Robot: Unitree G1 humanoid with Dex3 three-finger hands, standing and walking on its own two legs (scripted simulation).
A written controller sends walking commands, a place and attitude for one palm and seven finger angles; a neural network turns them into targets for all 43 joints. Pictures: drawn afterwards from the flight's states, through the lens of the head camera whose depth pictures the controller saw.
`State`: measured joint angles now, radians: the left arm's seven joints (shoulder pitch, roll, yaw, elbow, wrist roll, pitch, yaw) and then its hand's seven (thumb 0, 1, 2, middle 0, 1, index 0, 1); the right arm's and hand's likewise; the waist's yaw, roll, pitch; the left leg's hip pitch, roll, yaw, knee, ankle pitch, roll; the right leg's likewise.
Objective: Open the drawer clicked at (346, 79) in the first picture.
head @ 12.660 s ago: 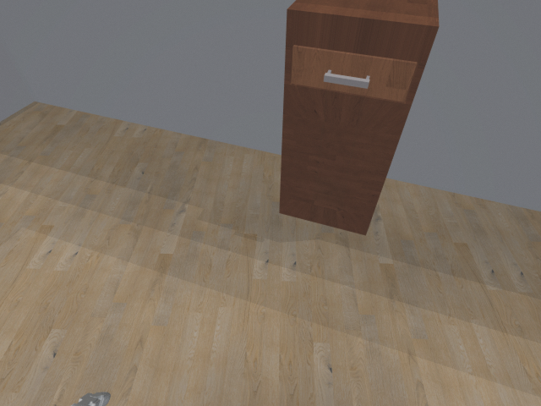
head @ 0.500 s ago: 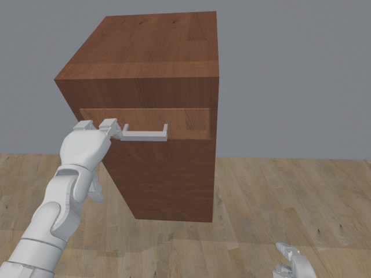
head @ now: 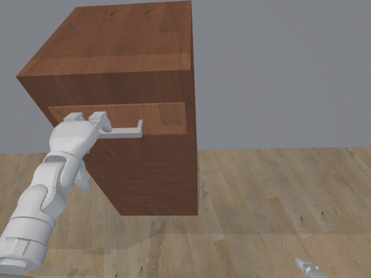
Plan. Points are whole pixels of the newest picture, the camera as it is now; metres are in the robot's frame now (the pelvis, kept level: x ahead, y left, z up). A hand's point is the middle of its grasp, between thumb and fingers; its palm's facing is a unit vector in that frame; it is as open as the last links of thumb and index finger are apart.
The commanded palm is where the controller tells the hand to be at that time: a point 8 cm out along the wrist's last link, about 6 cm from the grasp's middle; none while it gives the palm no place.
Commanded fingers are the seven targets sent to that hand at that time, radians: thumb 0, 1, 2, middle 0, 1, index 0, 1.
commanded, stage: move the hooked fingers above the handle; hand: left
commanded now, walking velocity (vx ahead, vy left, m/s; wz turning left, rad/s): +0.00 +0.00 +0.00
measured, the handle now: (118, 128) +0.50 +0.25 +0.00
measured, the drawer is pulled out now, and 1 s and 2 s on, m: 0.00 0.00 0.00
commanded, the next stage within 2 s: none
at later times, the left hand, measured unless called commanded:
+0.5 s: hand (100, 135) +0.41 +0.25 +0.07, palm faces +0.00 -0.02 -1.00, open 13.8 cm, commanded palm +0.39 +0.27 +0.12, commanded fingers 0.00 -0.50 0.30 -0.30 -1.20 -0.30 -1.20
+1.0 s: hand (107, 125) +0.45 +0.25 +0.06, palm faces +0.05 -0.01 -1.00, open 13.8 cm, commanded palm +0.42 +0.27 +0.11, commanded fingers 0.00 -0.50 0.30 -0.30 -1.20 -0.30 -1.20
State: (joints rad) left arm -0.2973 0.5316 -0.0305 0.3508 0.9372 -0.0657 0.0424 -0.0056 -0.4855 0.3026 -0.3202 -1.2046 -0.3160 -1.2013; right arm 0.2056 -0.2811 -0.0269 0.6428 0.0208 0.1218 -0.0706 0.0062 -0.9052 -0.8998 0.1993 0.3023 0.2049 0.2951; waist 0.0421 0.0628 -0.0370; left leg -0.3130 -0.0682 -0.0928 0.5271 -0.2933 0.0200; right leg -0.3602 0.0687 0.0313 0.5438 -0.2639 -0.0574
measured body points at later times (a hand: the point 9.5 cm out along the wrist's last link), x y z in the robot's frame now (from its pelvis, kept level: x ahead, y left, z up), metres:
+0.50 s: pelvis +0.01 +0.01 -0.01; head +0.05 -0.01 +0.44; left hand +0.41 +0.25 +0.12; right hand +0.12 -0.24 -0.14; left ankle -0.02 +0.12 -0.73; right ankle +0.00 -0.08 -0.73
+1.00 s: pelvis +0.01 +0.03 -0.01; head +0.07 +0.01 +0.43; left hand +0.45 +0.25 +0.11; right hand +0.09 -0.23 -0.15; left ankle -0.02 +0.12 -0.73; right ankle +0.00 -0.08 -0.73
